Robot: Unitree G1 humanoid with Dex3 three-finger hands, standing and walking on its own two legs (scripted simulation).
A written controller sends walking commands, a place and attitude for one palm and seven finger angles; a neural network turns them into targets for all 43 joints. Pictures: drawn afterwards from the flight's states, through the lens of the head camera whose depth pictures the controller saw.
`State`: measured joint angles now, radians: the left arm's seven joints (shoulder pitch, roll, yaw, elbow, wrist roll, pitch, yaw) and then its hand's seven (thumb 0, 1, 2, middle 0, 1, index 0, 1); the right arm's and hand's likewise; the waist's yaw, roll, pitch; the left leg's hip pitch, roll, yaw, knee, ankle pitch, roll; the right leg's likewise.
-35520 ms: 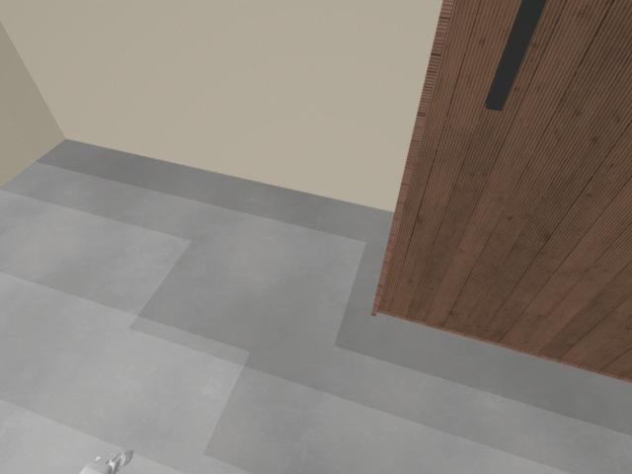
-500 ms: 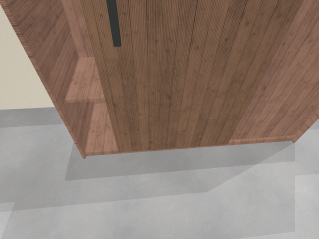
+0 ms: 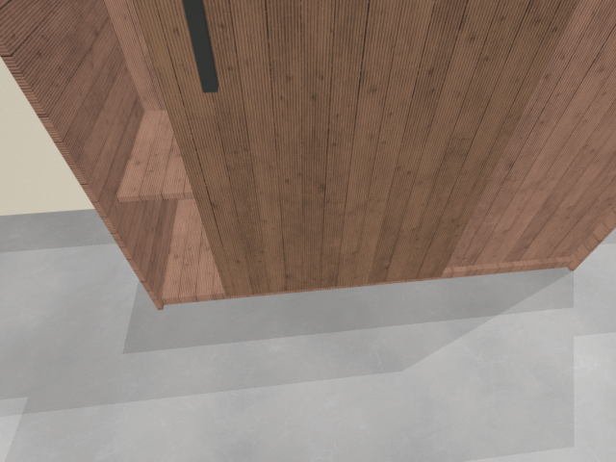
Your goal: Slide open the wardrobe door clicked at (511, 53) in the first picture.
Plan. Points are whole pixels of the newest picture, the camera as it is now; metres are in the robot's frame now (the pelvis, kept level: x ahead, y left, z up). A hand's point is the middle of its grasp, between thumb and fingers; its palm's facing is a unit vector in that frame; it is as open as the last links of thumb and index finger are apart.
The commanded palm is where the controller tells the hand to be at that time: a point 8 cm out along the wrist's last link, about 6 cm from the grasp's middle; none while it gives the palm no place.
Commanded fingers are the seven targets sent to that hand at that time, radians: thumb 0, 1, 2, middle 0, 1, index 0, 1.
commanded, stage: look to check the result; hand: left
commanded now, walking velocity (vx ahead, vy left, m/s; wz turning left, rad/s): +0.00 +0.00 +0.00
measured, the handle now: (194, 0) +0.74 +0.23 +0.25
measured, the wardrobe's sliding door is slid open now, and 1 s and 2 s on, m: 0.24 0.24 0.24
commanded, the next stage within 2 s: turn to face it in 0.02 s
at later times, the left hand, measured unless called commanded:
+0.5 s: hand out of the picture +0.07 +0.22 -0.16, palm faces +0.02 -0.95 -0.32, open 7.4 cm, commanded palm none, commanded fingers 0.00 0.90 0.90 -0.20 -0.30 -0.20 -0.30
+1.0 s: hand out of the picture -0.05 +0.19 -0.20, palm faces +0.16 -0.98 -0.13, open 7.4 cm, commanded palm none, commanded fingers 0.00 0.90 0.90 -0.20 -0.30 -0.20 -0.30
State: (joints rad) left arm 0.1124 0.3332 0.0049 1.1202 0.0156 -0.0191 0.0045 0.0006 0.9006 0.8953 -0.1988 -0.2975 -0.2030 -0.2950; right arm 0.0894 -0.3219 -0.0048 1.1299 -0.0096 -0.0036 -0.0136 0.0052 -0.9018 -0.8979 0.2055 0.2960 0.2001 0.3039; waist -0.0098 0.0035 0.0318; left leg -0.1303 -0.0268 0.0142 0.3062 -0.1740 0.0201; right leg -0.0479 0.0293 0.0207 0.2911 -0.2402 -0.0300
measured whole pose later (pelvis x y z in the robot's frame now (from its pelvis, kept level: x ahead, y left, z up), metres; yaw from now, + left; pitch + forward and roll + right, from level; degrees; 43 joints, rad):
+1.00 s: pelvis +0.03 +0.03 -0.02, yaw +8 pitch -1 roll +0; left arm 0.36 0.17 0.03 1.16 0.03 0.02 0.00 0.00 0.90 0.90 -0.20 -0.30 -0.20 -0.29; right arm 0.35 -0.14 -0.03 1.12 -0.03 -0.03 -0.02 0.00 -0.90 -0.90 0.20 0.30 0.20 0.30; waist -0.01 -0.05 0.05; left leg -0.22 0.01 0.11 0.57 -0.34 0.04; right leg -0.27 -0.03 -0.08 0.94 -0.51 -0.03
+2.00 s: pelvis +0.26 +0.00 -0.01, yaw +7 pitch +0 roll +0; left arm 0.22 0.18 0.06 1.04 0.02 0.04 0.02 0.00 0.91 0.90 -0.20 -0.30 -0.20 -0.29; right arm 0.09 -0.16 -0.05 1.01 -0.03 0.03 -0.05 0.00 -0.91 -0.90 0.21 0.30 0.20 0.30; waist 0.03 0.03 0.12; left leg -0.29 0.06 0.10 0.49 -0.20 0.01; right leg -0.31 0.00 -0.03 0.77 -0.48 -0.01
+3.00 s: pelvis +0.22 -0.03 +0.00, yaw +8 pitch -1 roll +0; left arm 0.29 0.12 0.00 1.16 0.01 0.00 0.02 0.00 0.90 0.90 -0.20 -0.30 -0.20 -0.29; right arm 0.33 -0.11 0.00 1.16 -0.01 0.00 -0.04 0.00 -0.91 -0.90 0.20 0.30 0.20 0.30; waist 0.00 -0.02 0.04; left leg -0.14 0.01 0.06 0.38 -0.23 0.01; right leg -0.20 0.00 -0.05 0.38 -0.16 -0.02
